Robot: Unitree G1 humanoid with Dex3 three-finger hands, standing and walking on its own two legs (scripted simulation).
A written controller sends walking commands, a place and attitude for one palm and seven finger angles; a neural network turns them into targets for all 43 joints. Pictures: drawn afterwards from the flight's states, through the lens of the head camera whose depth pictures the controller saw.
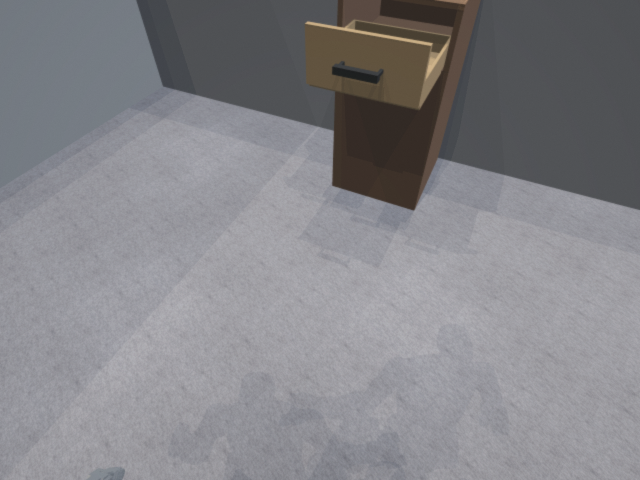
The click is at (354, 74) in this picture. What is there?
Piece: drawer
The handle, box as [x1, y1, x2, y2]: [332, 61, 383, 83]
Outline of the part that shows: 332,74 376,83 379,80 379,76 382,73 383,69 380,69 377,72 345,66 343,64 344,62 341,61 338,64 334,64 332,66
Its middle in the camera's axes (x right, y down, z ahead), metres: +0.11 -0.48 +1.12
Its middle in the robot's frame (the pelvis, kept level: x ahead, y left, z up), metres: +1.17 -0.05 -0.02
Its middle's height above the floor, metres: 0.75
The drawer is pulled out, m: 0.30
